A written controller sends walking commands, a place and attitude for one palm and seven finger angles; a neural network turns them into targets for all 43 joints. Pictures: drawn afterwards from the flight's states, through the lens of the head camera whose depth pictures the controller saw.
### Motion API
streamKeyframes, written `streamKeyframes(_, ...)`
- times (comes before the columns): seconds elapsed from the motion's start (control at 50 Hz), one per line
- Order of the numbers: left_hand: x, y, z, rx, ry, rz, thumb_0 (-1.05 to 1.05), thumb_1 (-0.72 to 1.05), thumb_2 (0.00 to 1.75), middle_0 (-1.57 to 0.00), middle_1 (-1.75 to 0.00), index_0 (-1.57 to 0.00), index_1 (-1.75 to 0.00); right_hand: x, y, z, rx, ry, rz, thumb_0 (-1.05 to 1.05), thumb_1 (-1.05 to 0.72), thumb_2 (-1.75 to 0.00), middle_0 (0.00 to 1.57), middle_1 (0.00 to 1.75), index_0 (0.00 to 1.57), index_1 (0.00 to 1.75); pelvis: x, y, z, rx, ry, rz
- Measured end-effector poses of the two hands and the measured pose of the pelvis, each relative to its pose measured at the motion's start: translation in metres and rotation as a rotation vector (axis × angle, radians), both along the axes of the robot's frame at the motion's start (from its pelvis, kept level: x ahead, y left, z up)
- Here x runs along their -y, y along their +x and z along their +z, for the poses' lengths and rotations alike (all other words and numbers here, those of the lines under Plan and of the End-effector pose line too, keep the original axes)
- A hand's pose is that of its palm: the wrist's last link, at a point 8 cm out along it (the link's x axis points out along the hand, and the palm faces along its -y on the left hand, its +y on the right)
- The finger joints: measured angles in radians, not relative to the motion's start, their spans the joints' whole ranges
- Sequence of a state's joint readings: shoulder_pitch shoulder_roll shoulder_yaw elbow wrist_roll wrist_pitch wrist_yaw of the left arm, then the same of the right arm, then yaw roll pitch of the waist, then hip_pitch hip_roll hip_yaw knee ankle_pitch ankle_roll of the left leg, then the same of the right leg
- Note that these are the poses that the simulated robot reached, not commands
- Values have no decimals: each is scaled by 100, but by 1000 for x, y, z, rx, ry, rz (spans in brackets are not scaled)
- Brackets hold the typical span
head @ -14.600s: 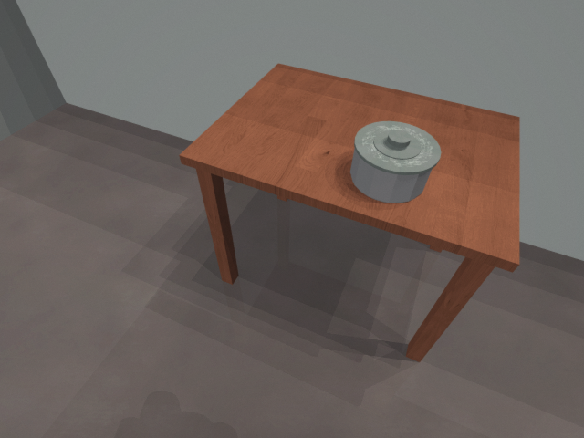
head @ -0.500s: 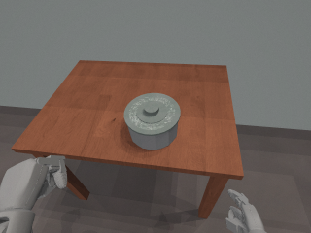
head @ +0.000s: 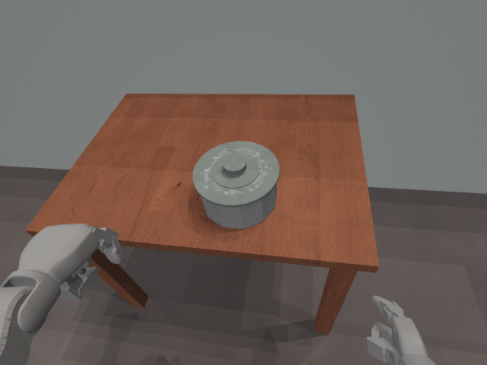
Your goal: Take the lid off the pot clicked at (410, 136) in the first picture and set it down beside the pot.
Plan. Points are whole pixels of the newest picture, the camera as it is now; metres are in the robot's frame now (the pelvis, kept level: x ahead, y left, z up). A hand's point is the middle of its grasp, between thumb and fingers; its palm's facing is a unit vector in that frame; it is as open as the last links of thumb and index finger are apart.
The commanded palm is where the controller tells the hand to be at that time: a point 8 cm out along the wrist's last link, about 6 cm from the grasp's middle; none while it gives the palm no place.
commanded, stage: reach forward and open the fingers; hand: left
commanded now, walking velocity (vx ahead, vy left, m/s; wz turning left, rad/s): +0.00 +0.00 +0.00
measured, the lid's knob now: (234, 164) +0.52 +0.09 +0.00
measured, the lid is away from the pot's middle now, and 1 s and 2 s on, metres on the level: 0.00 0.00 0.00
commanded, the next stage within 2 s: move the open hand above the knob in 0.44 s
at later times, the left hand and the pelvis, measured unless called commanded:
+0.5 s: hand (97, 232) +0.29 +0.28 +0.08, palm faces -0.20 -0.04 -0.98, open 10.0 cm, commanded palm +0.27 +0.26 +0.13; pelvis -0.01 +0.02 +0.00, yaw +0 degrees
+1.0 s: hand (156, 210) +0.34 +0.20 +0.07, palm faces -0.27 -0.01 -0.96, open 10.1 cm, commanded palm +0.34 +0.20 +0.13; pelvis +0.01 +0.02 +0.00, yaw +0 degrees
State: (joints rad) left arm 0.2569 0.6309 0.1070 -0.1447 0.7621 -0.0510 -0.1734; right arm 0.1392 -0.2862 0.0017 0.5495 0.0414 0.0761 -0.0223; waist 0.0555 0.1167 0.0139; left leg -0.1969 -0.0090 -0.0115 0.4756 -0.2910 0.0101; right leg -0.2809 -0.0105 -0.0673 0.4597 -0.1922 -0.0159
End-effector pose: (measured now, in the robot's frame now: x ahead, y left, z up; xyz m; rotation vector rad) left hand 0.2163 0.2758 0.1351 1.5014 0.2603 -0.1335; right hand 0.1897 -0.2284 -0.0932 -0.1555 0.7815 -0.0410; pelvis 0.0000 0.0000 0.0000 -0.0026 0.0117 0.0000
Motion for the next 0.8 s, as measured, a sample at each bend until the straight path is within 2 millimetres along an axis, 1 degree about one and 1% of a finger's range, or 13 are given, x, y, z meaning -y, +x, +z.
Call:
streamKeyframes(0.06, 9, 6, -11, -28, -39, -9, 0, 9, 123, -98, -52, -98, -53, -2, -9, -4, -18, -3, 4, 1, -91, -90, 20, 30, 20, 29, -4, -5, 0, 2, 1, 2)
streamKeyframes(0.1, 23, 8, -7, -14, -35, -86, 0, 4, 125, -96, -45, -95, -46, -4, -14, -5, -27, -13, 4, 1, -91, -90, 20, 30, 20, 29, -6, -5, 1, 4, 2, 1)
streamKeyframes(0.14, 28, 11, 2, 22, 7, -155, 0, -2, 126, -93, -38, -93, -38, -7, -18, -6, -36, -15, -3, 1, -91, -90, 20, 30, 20, 30, -8, -4, 1, 8, 3, -2)
streamKeyframes(0.2, 11, 21, 10, 62, 41, -119, 0, -9, 128, -90, -28, -89, -28, -11, -24, -7, -54, 5, -22, 1, -91, -90, 20, 30, 20, 30, -10, -5, 1, 14, 3, -5)
streamKeyframes(0.26, -6, 32, 1, 43, -7, -5, 0, -15, 129, -87, -20, -87, -20, -14, -28, -7, -60, 29, -29, 1, -91, -90, 20, 30, 20, 29, -13, -9, 1, 15, 4, -7)
streamKeyframes(0.32, 10, 34, -8, 4, -54, -33, 0, -19, 130, -85, -15, -84, -15, -17, -29, -6, -47, 29, -25, 1, -91, -90, 20, 30, 20, 30, -18, -9, 2, 13, 4, -9)
streamKeyframes(0.36, 27, 33, -8, -4, -40, -125, 0, -21, 131, -84, -13, -84, -13, -18, -28, -5, -38, 16, -22, 1, -91, -90, 20, 30, 20, 30, -21, -8, 2, 14, 4, -10)
streamKeyframes(0.4, 31, 37, -4, 11, 2, -189, 0, -22, 131, -84, -11, -83, -11, -20, -26, -4, -41, 6, -26, 1, -91, -90, 20, 30, 20, 30, -22, -6, 2, 17, 4, -10)
streamKeyframes(0.46, 11, 53, 1, 39, 38, -140, 0, -23, 131, -84, -10, -83, -10, -21, -26, -3, -60, 7, -35, 1, -91, -90, 20, 30, 20, 30, -21, -7, 2, 21, 4, -11)
streamKeyframes(0.52, -4, 64, 4, 59, -2, -38, 0, -23, 131, -83, -9, -83, -9, -22, -26, -2, -63, 18, -31, 1, -91, -90, 20, 30, 20, 29, -22, -7, 2, 13, 4, -7)
streamKeyframes(0.6, 18, 65, -8, 10, -56, -68, 0, -23, 131, -83, -9, -82, -9, -24, -21, -3, -57, 30, -19, 1, -91, -90, 20, 30, 20, 29, -27, -2, 3, 2, 1, -1)
streamKeyframes(0.68, 30, 79, -20, -63, 11, -138, 0, -24, 131, -83, -8, -83, -9, -24, -17, -6, -72, 13, -17, 1, -91, -90, 20, 30, 20, 30, -27, 0, 2, 3, 4, 0)
streamKeyframes(0.8, 31, 104, 10, 48, -26, -119, 0, -24, 131, -83, -8, -83, -8, -25, -13, -4, -62, 30, -16, 1, -91, -90, 20, 30, 20, 29, -25, 8, 3, -11, 3, 8)
